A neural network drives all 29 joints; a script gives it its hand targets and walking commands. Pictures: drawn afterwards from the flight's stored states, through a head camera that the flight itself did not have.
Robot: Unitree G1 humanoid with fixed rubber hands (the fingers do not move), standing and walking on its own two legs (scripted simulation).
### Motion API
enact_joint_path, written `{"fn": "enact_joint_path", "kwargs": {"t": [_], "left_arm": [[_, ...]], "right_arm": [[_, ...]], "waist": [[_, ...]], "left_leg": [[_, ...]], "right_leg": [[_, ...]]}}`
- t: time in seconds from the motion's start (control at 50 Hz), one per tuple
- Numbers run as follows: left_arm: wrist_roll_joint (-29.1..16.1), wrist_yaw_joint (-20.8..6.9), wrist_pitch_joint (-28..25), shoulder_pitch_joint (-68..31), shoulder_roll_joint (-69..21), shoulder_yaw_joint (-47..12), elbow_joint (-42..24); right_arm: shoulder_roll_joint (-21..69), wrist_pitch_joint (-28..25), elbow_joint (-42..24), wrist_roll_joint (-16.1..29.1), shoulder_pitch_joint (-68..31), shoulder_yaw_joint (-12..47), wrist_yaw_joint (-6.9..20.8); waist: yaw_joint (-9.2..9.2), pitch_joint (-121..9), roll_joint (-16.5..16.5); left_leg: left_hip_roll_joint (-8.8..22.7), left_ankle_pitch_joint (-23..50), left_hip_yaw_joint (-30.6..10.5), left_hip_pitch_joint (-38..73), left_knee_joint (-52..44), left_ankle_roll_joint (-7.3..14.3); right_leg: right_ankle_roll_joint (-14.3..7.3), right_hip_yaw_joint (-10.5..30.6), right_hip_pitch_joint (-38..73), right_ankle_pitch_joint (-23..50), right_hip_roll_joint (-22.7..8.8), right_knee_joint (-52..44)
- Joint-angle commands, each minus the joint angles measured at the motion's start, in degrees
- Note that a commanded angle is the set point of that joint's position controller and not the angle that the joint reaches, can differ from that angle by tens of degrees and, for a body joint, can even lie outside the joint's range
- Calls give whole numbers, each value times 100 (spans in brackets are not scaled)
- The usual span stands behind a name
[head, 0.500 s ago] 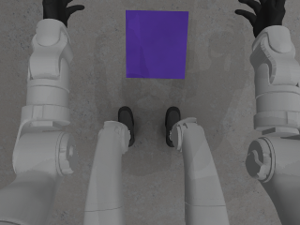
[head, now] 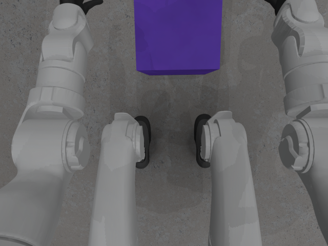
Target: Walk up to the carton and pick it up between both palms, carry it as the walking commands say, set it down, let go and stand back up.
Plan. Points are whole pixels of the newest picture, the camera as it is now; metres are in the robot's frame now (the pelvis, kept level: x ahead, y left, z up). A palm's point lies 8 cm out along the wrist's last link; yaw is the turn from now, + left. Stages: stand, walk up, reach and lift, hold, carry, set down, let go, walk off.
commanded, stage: reach and lift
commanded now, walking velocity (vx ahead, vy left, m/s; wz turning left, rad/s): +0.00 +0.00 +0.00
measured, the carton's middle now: (177, 35) +0.54 -0.02 -0.37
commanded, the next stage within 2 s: none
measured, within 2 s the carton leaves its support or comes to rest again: neither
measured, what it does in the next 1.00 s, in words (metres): lowers itself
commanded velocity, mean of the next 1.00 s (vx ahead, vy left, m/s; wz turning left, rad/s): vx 0.00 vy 0.00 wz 0.00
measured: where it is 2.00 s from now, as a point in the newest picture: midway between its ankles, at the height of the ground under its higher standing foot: (172, 150)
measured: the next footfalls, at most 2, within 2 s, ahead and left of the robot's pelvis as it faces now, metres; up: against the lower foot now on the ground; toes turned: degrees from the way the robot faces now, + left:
none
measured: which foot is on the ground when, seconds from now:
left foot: down 0.00-1.00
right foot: down 0.00-1.00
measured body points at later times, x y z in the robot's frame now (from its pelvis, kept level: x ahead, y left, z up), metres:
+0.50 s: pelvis +0.02 +0.00 -0.10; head +0.39 -0.01 +0.14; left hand +0.56 +0.18 -0.28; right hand +0.55 -0.20 -0.30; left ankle +0.15 +0.13 -0.46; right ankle +0.15 -0.11 -0.46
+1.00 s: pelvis +0.02 +0.00 -0.14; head +0.39 -0.01 +0.10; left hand +0.57 +0.17 -0.32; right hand +0.56 -0.20 -0.33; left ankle +0.15 +0.13 -0.46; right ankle +0.15 -0.11 -0.46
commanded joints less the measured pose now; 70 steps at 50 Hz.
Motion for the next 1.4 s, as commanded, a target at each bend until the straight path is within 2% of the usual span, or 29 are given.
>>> {"fn": "enact_joint_path", "kwargs": {"t": [0.0, 0.04, 0.06, 0.12, 0.14, 0.16, 0.18, 0.22, 0.28, 0.3, 0.32, 0.34, 0.36, 0.4, 0.42, 0.46, 0.6, 0.68, 0.74, 0.82, 0.84, 0.9, 0.92, 0.98, 1.04, 1.16, 1.24, 1.3, 1.38], "left_arm": [[-542, 155, -156, -2592, 1266, -431, -1228], [-934, 244, 13, -3026, 1310, -792, -1252], [-908, 215, 99, -3149, 1330, -881, -629], [-861, 267, -105, -2641, 1273, -759, -1351], [-768, 285, -195, -2505, 1316, -682, -961], [-782, 260, -244, -2320, 1277, -627, -1367], [-801, 285, -205, -2495, 1282, -647, -1639], [-822, 328, -201, -2570, 1122, -669, -1218], [-644, 338, -360, -2312, 1243, -506, -1370], [-525, 311, -436, -2015, 1118, -578, -802], [-587, 303, -508, -2017, 1060, -531, -1290], [-563, 261, -586, -1781, 766, -667, -619], [-576, 262, -687, -1871, 961, -636, -1257], [-334, 188, -834, -1497, 634, -474, -103], [-520, 203, -889, -1685, 735, -582, -1018], [-589, 116, -864, -1466, 583, -706, -40], [-1338, -65, -1034, -1493, 202, -1476, -353], [-1217, -60, -995, -1362, 330, -1221, -399], [-1167, -25, -995, -1367, 543, -1050, -103], [-1458, -53, -868, -1828, 313, -1472, -375], [-1262, -54, -840, -1688, 370, -1330, -251], [-1024, -70, -938, -1273, 405, -1083, 411], [-1058, -56, -988, -1485, 318, -1149, 250], [-944, 12, -1060, -1894, 428, -972, -127], [-1147, 4, -1050, -1929, 238, -1209, 119], [-1244, 30, -1100, -2356, 135, -1398, 129], [-1161, 40, -1150, -1976, -324, -1392, 523], [-783, 144, -1156, -2058, -239, -1258, 588], [-676, 191, -1187, -1937, -510, -1092, 856]], "right_arm": [[-1426, -211, -1141, 305, -2361, -34, -227], [-1467, -73, -1025, 556, -2747, 134, -230], [-1454, 28, 44, 527, -2648, 182, -187], [-1367, -231, -1573, 523, -2818, 214, -169], [-1366, -285, -886, 454, -2567, 224, -166], [-1213, -322, -1636, 588, -2673, 385, -164], [-1495, -274, -1722, 464, -2628, 67, -210], [-1376, -270, -951, 349, -2401, 30, -163], [-1134, -374, -1311, 562, -2439, 290, -133], [-1090, -463, -681, 440, -2150, 260, -111], [-1123, -564, -1339, 576, -2226, 261, -104], [-821, -584, -223, 415, -1682, 268, -92], [-1005, -704, -948, 514, -1762, 190, -85], [-405, -772, 119, 409, -1530, 329, -25], [-847, -891, -627, 407, -1606, 206, -14], [-808, -961, 47, 372, -1559, 284, -19], [-809, -1242, -386, 688, -1462, 514, 11], [-455, -1106, -408, 971, -1588, 999, 208], [-734, -1142, -478, 829, -1617, 871, 96], [-828, -1044, -621, 918, -2089, 628, 37], [-747, -1041, -539, 965, -2052, 882, 73], [-494, -1063, 205, 905, -1497, 1108, 166], [-428, -1094, 21, 884, -1526, 1041, 187], [-596, -1164, -254, 940, -1990, 931, 148], [-642, -1198, -159, 896, -2128, 895, 44], [-372, -1253, 122, 910, -2324, 1114, 35], [-61, -1264, 86, 941, -2378, 1109, 37], [-100, -1300, 361, 971, -2346, 1202, 41], [253, -1326, 398, 770, -2328, 1174, 6]], "waist": [[-223, -11245, -308], [-218, -11394, -267], [-156, -10219, -66], [-150, -11629, -350], [53, -11156, -248], [161, -11896, -402], [-201, -12221, -299], [-45, -10610, -125], [278, -10937, -173], [108, -10406, -138], [84, -11063, -94], [-47, -10154, -48], [70, -10766, 14], [243, -9216, -156], [85, -9974, -1], [-154, -9058, -170], [-572, -9668, -124], [71, -9559, -184], [-214, -9678, -589], [-513, -9299, -60], [-186, -9069, 12], [69, -8431, -208], [-133, -8582, -192], [89, -8953, -182], [-254, -8914, -212], [-214, -8902, -451], [-228, -8712, -62], [99, -8522, 136], [-12, -8513, -231]], "left_leg": [[-302, -103, 581, 3336, -461, 130], [-287, -246, 548, 3511, -287, 175], [-232, -762, 606, 2957, -254, 200], [-270, 572, 463, 3322, 230, 134], [-246, 547, 535, 2849, 398, 127], [-250, 866, 505, 3154, 435, 172], [-279, 967, 439, 3383, 461, 157], [-250, 519, 386, 2756, 544, 154], [-282, 894, 416, 2878, 754, 106], [-293, 929, 354, 2534, 843, 116], [-332, 1157, 344, 3000, 919, 88], [-309, 1004, 302, 2487, 1033, 142], [-305, 1507, 305, 2805, 1173, 89], [-299, 1040, 270, 1936, 1329, 121], [-328, 1580, 221, 2430, 1299, 50], [-303, 1163, 164, 1865, 1423, 46], [-342, 1913, 210, 2171, 1790, -47], [-333, 1995, 319, 2102, 1893, -8], [-276, 1685, 315, 1766, 1906, -2], [-292, 1087, 289, 1762, 1701, -5], [-302, 1202, 345, 1647, 1802, -8], [-267, 1007, 380, 1306, 1842, -21], [-236, 1180, 303, 1247, 1830, -14], [-267, 1177, 287, 1335, 1772, 19], [-320, 1090, 323, 1314, 1723, -2], [-270, 996, 328, 1279, 1727, -22], [-354, 1191, 255, 1611, 1679, 21], [-398, 1208, 245, 1689, 1569, -93], [-446, 1188, 204, 1485, 1595, -15]], "right_leg": [[189, -557, 4367, 44, 119, -793], [142, -495, 4308, -102, 54, -641], [101, -468, 3702, -615, 26, -544], [184, -476, 4302, 749, 23, -139], [139, -356, 4114, 697, -7, 1], [160, -400, 4606, 1010, 56, 81], [177, -445, 4695, 1194, 53, 158], [119, -490, 3402, 424, 8, 218], [150, -410, 3553, 869, 56, 427], [171, -482, 3244, 927, 26, 623], [147, -504, 3531, 1226, 81, 679], [128, -450, 2986, 1001, 27, 808], [142, -398, 3183, 1465, 36, 935], [117, -326, 2316, 967, -16, 1016], [180, -397, 2536, 1495, 70, 1087], [178, -481, 2149, 1209, 1, 1186], [173, -467, 2589, 2150, 21, 1492], [204, -388, 2495, 2073, -43, 1545], [270, -377, 2951, 2049, -20, 1488], [218, -502, 2505, 1411, -54, 1423], [178, -505, 2345, 1440, -49, 1451], [192, -367, 2196, 1274, -74, 1450], [200, -329, 2219, 1471, -9, 1433], [154, -281, 2253, 1411, 0, 1413], [212, -392, 2492, 1439, 32, 1344], [232, -337, 2471, 1310, -26, 1343], [196, -422, 2018, 1282, 98, 1337], [134, -445, 1712, 1164, 109, 1308], [239, -367, 1921, 1234, 146, 1256]]}}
